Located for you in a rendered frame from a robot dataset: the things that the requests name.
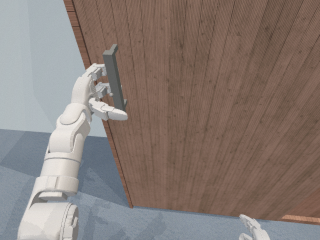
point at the left robot hand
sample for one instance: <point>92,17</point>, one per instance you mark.
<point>84,92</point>

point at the left robot upper arm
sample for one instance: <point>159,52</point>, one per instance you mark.
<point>51,221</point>

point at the right robot hand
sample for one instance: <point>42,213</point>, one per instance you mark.
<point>254,228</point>

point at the wardrobe door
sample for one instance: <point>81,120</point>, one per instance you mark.
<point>223,101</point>
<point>310,207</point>

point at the left robot forearm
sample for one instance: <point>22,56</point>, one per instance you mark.
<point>59,175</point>

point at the handle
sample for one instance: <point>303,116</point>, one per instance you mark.
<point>111,67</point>

